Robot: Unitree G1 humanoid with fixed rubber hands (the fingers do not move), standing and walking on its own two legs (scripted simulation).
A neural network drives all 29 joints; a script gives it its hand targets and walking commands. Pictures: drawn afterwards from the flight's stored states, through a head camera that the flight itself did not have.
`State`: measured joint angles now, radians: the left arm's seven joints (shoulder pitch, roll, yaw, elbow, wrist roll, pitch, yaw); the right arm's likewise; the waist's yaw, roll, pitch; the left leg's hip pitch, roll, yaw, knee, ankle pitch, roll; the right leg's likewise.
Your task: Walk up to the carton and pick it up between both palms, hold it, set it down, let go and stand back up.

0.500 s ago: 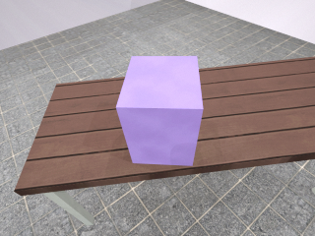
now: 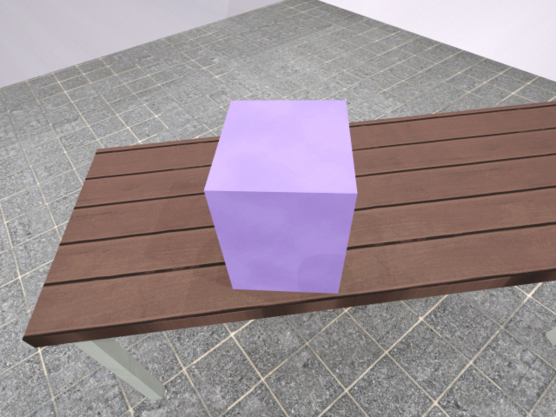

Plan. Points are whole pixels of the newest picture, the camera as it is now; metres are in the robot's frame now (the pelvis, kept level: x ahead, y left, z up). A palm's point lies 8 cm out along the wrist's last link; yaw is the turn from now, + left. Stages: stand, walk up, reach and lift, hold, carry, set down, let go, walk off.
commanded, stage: stand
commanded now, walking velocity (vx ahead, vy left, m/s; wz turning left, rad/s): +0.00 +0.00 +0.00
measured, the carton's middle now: (286, 199) +0.49 +0.00 +0.01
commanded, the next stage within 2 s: none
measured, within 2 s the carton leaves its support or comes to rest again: neither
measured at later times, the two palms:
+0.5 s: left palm out of the picture +0.04 +0.26 -0.13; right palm out of the picture +0.05 -0.28 -0.13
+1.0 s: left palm out of the picture +0.08 +0.27 -0.12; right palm out of the picture +0.08 -0.29 -0.12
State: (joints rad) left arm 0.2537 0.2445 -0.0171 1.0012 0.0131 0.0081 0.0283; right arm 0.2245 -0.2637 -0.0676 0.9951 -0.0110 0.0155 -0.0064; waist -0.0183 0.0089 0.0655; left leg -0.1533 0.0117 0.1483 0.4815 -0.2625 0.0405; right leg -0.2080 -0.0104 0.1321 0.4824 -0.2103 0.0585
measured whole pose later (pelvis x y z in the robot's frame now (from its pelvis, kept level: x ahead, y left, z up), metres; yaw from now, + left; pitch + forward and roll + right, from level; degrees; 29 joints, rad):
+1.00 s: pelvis +0.02 -0.01 +0.00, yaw +0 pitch -3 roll +0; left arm 0.18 0.29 -0.01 1.01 0.01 0.01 0.03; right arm 0.19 -0.29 -0.06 0.97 -0.01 0.01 -0.02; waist -0.02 0.01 0.09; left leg -0.14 0.02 0.14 0.46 -0.28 0.02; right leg -0.20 0.00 0.12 0.47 -0.23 0.05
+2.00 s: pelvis +0.02 +0.00 +0.00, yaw -1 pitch -3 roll +0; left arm 0.15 0.29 0.00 1.04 0.01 0.02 0.03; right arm 0.22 -0.29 -0.05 1.04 -0.01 0.02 -0.01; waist -0.02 0.02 0.08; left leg -0.11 0.02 0.14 0.44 -0.28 0.03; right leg -0.17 -0.01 0.12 0.43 -0.21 0.05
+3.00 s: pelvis +0.03 -0.01 +0.00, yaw -2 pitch -3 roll +0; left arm 0.16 0.26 0.00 1.06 0.01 0.02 0.03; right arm 0.23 -0.28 -0.04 1.03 0.00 0.01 -0.03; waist -0.02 0.01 0.08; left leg -0.09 0.03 0.15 0.43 -0.28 0.02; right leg -0.16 0.00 0.13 0.43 -0.21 0.05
